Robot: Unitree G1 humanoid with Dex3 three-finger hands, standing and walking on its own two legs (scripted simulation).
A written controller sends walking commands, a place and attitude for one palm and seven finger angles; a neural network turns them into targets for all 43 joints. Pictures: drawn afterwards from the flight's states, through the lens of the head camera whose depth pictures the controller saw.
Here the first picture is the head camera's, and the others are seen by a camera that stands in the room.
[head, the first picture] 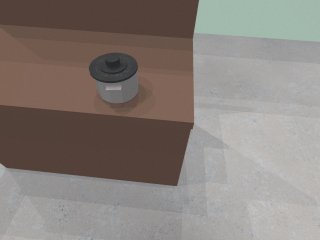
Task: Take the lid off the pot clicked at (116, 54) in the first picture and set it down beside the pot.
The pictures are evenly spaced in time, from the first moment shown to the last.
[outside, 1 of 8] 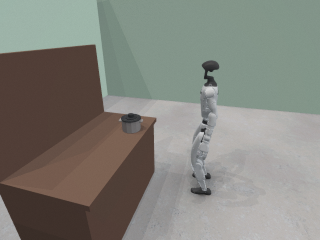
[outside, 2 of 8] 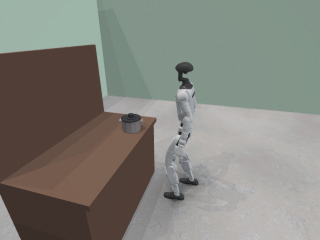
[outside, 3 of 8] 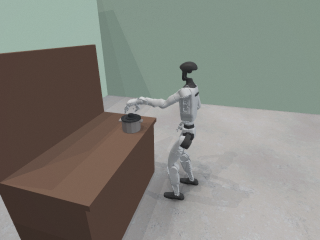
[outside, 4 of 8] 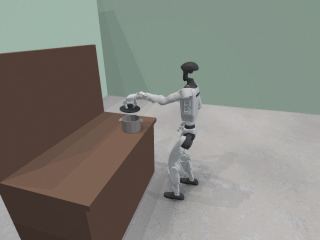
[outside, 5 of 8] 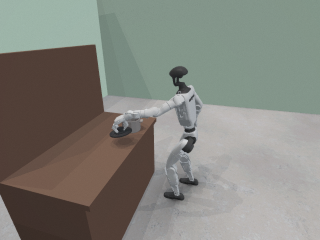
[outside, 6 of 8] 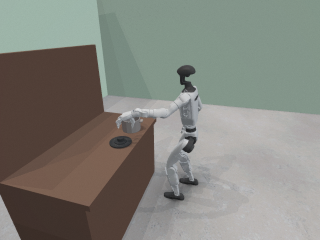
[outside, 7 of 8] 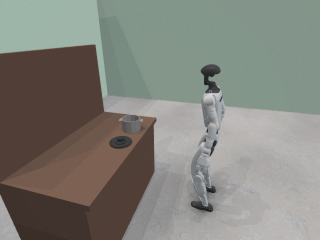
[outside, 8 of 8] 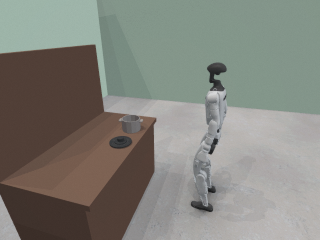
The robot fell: no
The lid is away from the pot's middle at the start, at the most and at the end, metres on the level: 0.00 0.26 0.25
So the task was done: yes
